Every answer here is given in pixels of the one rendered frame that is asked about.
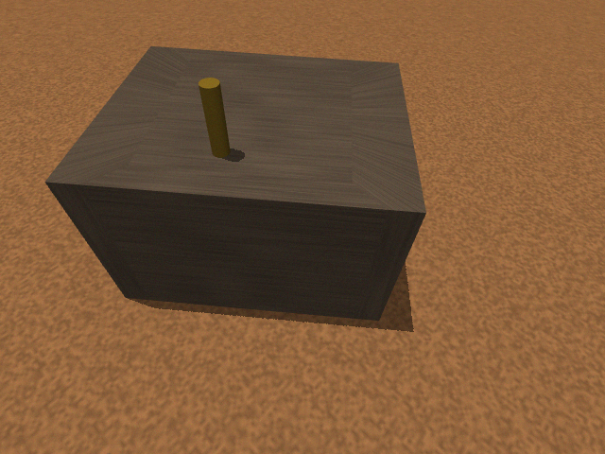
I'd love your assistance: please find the can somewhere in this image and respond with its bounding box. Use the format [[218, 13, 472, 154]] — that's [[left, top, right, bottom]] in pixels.
[[199, 78, 231, 158]]

